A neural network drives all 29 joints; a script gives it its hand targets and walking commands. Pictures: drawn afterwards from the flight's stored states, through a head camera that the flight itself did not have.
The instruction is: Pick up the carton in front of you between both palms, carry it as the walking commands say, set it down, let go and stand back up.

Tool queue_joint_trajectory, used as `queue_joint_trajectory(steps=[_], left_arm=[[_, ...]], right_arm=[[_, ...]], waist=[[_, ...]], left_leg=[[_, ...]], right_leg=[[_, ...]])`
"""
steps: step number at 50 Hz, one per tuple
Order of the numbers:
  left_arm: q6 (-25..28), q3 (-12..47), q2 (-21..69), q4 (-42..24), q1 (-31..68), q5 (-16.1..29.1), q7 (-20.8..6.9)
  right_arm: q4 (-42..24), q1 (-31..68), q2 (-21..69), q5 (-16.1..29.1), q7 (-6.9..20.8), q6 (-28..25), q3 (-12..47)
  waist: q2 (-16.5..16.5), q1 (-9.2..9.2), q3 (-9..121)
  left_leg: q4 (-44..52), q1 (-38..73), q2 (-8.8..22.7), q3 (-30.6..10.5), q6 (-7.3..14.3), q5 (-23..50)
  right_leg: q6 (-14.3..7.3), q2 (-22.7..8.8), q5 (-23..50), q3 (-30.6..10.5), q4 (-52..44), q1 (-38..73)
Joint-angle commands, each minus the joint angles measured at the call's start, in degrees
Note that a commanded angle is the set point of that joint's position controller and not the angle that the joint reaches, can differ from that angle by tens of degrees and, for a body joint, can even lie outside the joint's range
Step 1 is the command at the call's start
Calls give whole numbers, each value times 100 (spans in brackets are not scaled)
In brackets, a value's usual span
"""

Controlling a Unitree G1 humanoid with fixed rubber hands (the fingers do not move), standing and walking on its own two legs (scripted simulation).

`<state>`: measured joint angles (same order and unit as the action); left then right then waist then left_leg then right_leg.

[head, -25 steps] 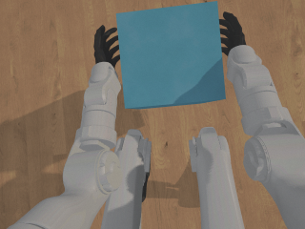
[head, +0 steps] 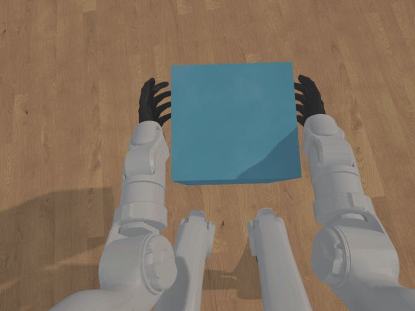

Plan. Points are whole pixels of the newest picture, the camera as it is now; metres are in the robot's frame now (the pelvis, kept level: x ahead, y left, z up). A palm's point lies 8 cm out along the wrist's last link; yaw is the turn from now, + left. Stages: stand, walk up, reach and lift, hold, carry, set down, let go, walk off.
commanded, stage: reach and lift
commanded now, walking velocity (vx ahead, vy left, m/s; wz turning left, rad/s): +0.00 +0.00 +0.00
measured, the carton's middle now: (228, 136) +0.45 -0.01 -0.14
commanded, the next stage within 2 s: none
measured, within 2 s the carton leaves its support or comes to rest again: neither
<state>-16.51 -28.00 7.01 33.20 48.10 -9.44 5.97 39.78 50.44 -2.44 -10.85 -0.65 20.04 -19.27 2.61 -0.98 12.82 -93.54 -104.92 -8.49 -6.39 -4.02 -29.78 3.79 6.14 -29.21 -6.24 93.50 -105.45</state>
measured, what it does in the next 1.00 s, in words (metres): rises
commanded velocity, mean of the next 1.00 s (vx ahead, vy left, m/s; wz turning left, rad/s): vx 0.00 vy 0.00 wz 0.00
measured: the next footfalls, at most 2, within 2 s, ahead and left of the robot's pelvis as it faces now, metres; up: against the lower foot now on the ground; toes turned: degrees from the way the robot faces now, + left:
none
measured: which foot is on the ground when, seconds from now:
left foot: down 0.00-1.00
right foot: down 0.00-1.00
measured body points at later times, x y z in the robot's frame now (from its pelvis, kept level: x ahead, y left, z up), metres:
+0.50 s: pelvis +0.05 +0.00 +0.15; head +0.16 -0.01 +0.58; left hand +0.42 +0.14 +0.11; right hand +0.42 -0.16 +0.09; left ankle +0.09 +0.13 -0.50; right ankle +0.09 -0.13 -0.50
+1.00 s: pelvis +0.09 +0.00 +0.24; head +0.06 +0.00 +0.68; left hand +0.40 +0.15 +0.25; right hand +0.38 -0.15 +0.24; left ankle +0.09 +0.13 -0.50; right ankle +0.09 -0.13 -0.50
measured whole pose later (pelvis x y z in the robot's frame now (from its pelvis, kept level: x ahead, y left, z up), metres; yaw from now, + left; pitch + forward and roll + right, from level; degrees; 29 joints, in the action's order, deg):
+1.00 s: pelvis +0.09 +0.00 +0.24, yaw +0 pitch +2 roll +0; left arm -28.3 -14.1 8.3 22.8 13.1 -11.8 2.2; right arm 22.6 11.5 8.0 -12.1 -2.9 31.6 -11.7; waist -0.1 0.7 8.1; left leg -28.4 -14.9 -3.5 -10.0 -0.6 -15.3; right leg 0.8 2.6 -14.8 -7.9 27.6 -14.9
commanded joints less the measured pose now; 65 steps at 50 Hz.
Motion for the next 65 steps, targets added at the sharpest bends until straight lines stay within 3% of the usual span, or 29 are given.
queue_joint_trajectory(steps=[1, 6, 13, 24, 31, 39, 47, 50, 55, 60, 65], left_arm=[[-202, 4017, 5956, 485, 2447, 952, -1454], [-85, 4116, 6042, 595, 1730, 947, -1408], [-28, 3747, 5906, 823, 919, 537, -1389], [104, 3973, 6009, 678, 208, 355, -1479], [-320, 4190, 6026, 435, -373, 452, -1656], [-899, 4570, 6186, -65, -1064, 676, -1802], [-1610, 4756, 5971, -645, -1734, 772, -1862], [-1821, 4531, 5792, -740, -1750, 642, -1858], [-1860, 4033, 5760, -586, -1218, 441, -1935], [-1686, 4299, 6194, -727, -200, 730, -2097], [-1717, 4012, 6061, -151, -93, 476, -2168]], right_arm=[[-550, 2748, 6299, 1066, 1248, -295, 3463], [-657, 2220, 6312, 1093, 1122, -453, 3566], [-257, 1221, 6298, 714, 1097, -490, 3009], [-684, 786, 6432, 749, 1092, -616, 3366], [-976, 161, 6658, 801, 1199, -175, 3669], [-1590, -483, 6693, 1004, 1255, 365, 4022], [-2203, -1120, 6385, 1115, 1304, 1111, 4115], [-2253, -1091, 6296, 1069, 1346, 1341, 3885], [-2038, -561, 6238, 883, 1464, 1405, 3362], [-2176, 361, 6618, 1002, 1582, 1238, 3635], [-1711, 448, 6501, 694, 1588, 1247, 3329]], waist=[[-606, 148, 5169], [-468, 98, 4506], [-251, 160, 3269], [-316, 103, 2850], [-410, 78, 2133], [-291, 148, 1475], [-180, 210, 417], [-93, 157, -67], [-67, 75, -577], [-237, 106, 156], [-299, 164, 155]], left_leg=[[1569, 3523, -229, 881, 62, 1752], [2077, 4090, -213, 690, 107, 1890], [3179, 4864, -136, 451, 164, 1604], [4360, 6304, 20, 242, 262, 1839], [5264, 7337, 123, 175, 310, 2032], [6233, 8851, 213, 31, 263, 3048], [6993, 9702, 316, -20, 185, 3657], [7200, 9756, 337, 17, 211, 3361], [7342, 9571, 397, 140, 295, 2277], [7129, 9612, 432, 165, 349, 1859], [7194, 9518, 414, 198, 365, 1401]], right_leg=[[-160, 297, 1919, 901, -1542, 4414], [-197, 277, 1965, 713, -2071, 4791], [-313, 216, 1696, 502, -3114, 5453], [-327, 120, 1971, 284, -4346, 6916], [-321, 2, 2142, 222, -5260, 7997], [-314, -89, 3044, 111, -6227, 9218], [-263, -107, 3405, 147, -7039, 9951], [-289, -123, 3075, 184, -7234, 9980], [-357, -137, 2059, 284, -7287, 9756], [-404, -115, 1716, 284, -7054, 9787], [-390, -136, 1291, 291, -7126, 9712]])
